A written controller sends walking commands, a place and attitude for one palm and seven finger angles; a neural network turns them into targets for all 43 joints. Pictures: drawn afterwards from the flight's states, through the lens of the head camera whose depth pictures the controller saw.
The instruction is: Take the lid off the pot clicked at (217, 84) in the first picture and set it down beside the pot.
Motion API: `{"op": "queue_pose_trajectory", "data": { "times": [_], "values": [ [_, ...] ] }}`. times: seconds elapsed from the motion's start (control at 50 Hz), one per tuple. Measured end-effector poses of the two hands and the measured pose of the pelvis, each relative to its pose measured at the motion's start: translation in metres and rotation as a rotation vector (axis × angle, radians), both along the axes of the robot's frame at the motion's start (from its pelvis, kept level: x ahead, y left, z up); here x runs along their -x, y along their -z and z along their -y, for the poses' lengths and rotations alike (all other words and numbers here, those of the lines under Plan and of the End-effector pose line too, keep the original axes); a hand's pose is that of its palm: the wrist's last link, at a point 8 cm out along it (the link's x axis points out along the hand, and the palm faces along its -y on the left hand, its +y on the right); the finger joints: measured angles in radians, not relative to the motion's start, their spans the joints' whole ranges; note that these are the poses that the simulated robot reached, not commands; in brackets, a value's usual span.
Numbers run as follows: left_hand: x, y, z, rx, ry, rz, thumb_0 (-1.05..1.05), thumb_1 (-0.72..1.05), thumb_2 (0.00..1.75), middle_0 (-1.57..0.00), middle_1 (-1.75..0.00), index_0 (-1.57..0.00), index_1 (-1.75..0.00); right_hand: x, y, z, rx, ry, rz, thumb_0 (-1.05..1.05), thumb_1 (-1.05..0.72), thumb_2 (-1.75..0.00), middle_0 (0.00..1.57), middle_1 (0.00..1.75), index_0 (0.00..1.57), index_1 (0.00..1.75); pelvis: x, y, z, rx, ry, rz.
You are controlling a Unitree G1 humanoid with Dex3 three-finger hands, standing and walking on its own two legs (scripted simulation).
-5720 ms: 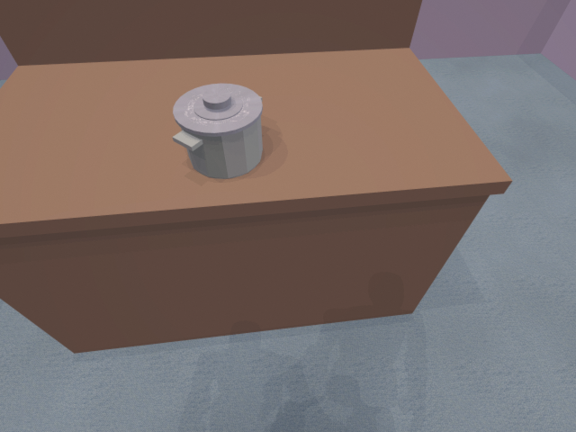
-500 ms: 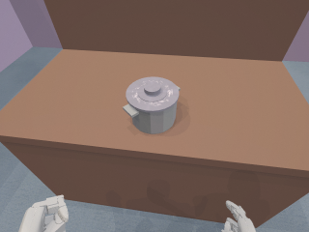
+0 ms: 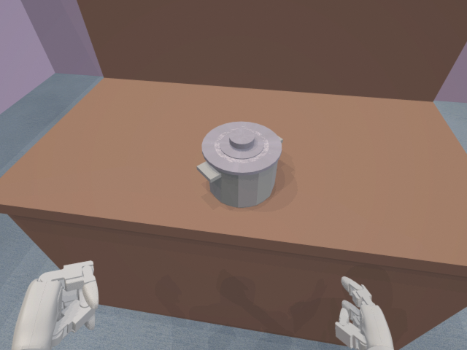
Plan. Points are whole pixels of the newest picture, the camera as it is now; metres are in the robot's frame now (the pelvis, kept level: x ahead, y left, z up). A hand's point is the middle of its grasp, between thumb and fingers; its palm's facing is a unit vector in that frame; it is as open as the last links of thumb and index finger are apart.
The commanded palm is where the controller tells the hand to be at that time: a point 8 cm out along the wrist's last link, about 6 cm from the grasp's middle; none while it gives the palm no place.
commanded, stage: raise the hand higher, near the body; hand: left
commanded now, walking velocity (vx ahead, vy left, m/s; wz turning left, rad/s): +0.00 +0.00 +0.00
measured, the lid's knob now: (241, 138) +0.51 +0.05 +0.10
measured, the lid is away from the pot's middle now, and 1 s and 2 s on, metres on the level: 0.00 0.00 0.00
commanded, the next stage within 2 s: reach forward and open the fingers in 0.20 s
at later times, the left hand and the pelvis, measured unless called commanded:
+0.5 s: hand (75, 277) +0.18 +0.25 +0.10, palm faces +0.01 -0.18 -0.98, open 2.9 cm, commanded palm +0.15 +0.26 +0.15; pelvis -0.01 +0.00 +0.00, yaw -2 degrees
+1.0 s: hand (75, 243) +0.21 +0.26 +0.13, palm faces -0.17 +0.00 -0.98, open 6.5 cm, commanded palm +0.20 +0.25 +0.19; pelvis -0.03 -0.01 +0.00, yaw +1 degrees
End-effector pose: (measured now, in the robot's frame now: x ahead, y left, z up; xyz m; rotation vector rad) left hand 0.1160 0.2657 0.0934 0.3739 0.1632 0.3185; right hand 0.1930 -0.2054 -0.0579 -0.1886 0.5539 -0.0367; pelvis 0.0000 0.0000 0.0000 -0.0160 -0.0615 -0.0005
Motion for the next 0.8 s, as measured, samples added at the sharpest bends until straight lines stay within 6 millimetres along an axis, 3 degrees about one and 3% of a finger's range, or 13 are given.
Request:
{"op": "queue_pose_trajectory", "data": {
  "times": [0.14,0.32,0.44,0.52,0.64,0.8],
  "values": [
    [-0.008,-0.016,-0.003,-0.032,0.005,0.054,0.01,0.9,0.9,-1.3,-1.5,-1.3,-1.5,0.005,0.008,-0.01,-0.019,-0.025,-0.039,0.01,-0.9,-0.9,0.21,0.3,0.2,0.3,0.0,0.0,0.0,0.001,-0.001,-0.001],
    [-0.019,-0.036,-0.004,-0.08,0.014,0.119,0.01,0.89,0.9,-1.3,-1.5,-1.3,-1.5,0.019,0.018,0.002,-0.011,0.001,-0.097,0.01,-0.9,-0.9,0.21,0.3,0.2,0.3,-0.001,-0.001,0.002,0.001,0.003,-0.002],
    [-0.034,-0.051,0.006,-0.743,0.136,-0.085,0.01,0.85,0.92,-1.28,-1.45,-1.28,-1.45,0.016,0.027,0.016,0.009,-0.025,-0.182,0.01,-0.9,-0.9,0.21,0.3,0.2,0.3,0.004,0.003,0.004,-0.004,0.032,-0.059],
    [-0.042,-0.057,0.005,-1.028,0.224,-0.223,0.01,0.77,0.95,-1.26,-1.36,-1.26,-1.37,0.009,0.031,0.025,-0.013,-0.002,-0.216,0.01,-0.9,-0.9,0.2,0.3,0.2,0.3,0.005,0.004,0.005,-0.006,0.039,-0.072],
    [-0.05,-0.061,0.004,-1.083,0.344,-0.368,0.0,0.61,1.04,-1.2,-1.18,-1.2,-1.19,-0.002,0.029,0.031,-0.037,0.019,-0.183,0.01,-0.9,-0.9,0.2,0.3,0.2,0.3,0.006,0.002,0.007,-0.004,0.013,-0.07],
    [-0.061,-0.077,0.007,-1.109,0.457,-0.35,0.0,0.38,1.16,-1.11,-0.91,-1.11,-0.91,0.004,0.028,0.029,-0.024,-0.007,-0.19,0.01,-0.91,-0.9,0.2,0.3,0.2,0.3,0.014,-0.002,0.01,-0.002,-0.013,-0.056]
  ]
}}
